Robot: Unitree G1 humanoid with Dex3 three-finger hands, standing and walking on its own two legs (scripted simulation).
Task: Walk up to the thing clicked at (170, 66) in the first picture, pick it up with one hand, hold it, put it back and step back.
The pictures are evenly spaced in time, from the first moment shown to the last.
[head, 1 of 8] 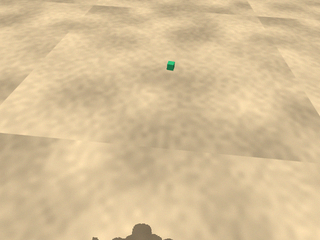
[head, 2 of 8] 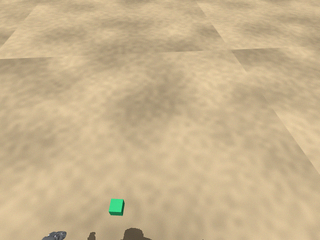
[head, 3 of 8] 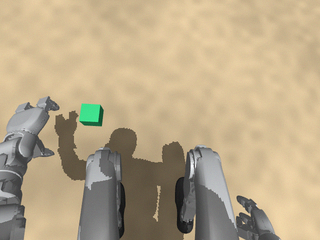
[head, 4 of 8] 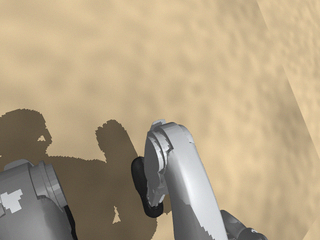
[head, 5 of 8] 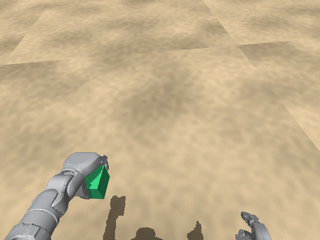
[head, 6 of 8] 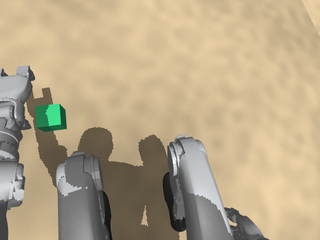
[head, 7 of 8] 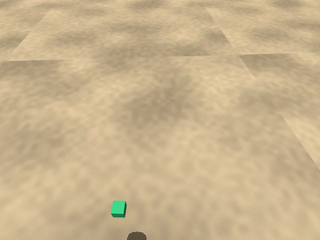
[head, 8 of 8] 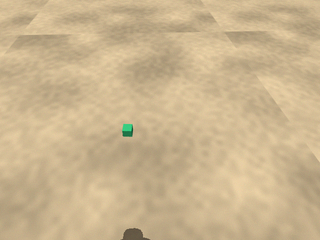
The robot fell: no
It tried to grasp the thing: yes
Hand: left
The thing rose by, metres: 0.67
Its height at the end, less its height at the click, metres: +0.00
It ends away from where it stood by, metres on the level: 0.01
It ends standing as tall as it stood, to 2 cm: yes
